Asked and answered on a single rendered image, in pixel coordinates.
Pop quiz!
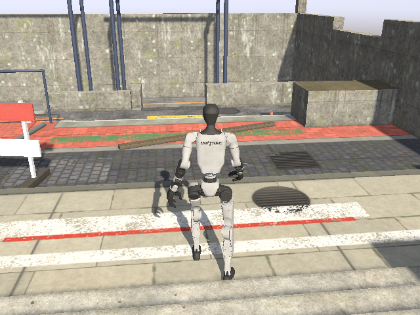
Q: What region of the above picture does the robot right shin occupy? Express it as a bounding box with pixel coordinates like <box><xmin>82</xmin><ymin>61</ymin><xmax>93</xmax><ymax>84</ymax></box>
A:
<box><xmin>222</xmin><ymin>227</ymin><xmax>234</xmax><ymax>276</ymax></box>

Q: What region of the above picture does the robot left hand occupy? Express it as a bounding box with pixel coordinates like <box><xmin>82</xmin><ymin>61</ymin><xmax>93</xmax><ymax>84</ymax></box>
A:
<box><xmin>167</xmin><ymin>189</ymin><xmax>182</xmax><ymax>208</ymax></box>

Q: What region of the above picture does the robot right upper arm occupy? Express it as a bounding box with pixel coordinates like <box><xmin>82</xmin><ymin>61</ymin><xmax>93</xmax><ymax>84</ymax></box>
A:
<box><xmin>224</xmin><ymin>132</ymin><xmax>241</xmax><ymax>167</ymax></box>

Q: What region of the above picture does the humanoid robot torso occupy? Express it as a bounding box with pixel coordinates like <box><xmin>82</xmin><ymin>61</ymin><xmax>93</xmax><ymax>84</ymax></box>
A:
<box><xmin>195</xmin><ymin>129</ymin><xmax>226</xmax><ymax>197</ymax></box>

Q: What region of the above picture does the robot left upper arm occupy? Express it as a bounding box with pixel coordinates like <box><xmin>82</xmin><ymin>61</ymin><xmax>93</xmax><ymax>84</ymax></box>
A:
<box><xmin>180</xmin><ymin>132</ymin><xmax>198</xmax><ymax>169</ymax></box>

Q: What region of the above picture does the right robot forearm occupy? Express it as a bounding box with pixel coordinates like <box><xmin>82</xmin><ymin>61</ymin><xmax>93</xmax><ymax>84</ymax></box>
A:
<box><xmin>235</xmin><ymin>157</ymin><xmax>243</xmax><ymax>175</ymax></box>

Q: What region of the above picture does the left robot forearm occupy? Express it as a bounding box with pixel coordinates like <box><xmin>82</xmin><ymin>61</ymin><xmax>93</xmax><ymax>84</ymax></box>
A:
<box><xmin>170</xmin><ymin>159</ymin><xmax>186</xmax><ymax>192</ymax></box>

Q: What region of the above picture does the robot right hand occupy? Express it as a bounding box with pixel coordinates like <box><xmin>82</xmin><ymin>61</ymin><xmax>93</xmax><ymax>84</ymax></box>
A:
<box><xmin>228</xmin><ymin>171</ymin><xmax>243</xmax><ymax>182</ymax></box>

